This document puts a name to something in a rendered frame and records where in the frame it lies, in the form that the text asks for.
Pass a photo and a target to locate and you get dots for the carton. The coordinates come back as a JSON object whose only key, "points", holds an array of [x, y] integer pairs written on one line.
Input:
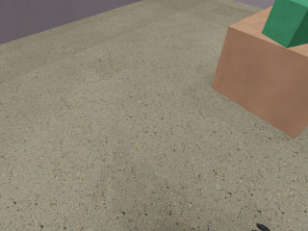
{"points": [[287, 23]]}

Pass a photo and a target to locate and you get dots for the pedestal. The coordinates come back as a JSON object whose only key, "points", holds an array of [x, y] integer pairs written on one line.
{"points": [[264, 77]]}

